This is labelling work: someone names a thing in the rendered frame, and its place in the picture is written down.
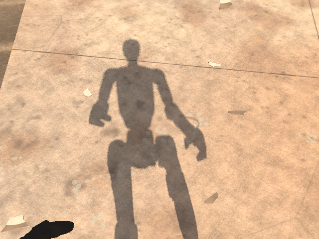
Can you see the robot left hand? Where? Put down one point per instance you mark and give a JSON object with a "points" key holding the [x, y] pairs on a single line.
{"points": [[48, 230]]}

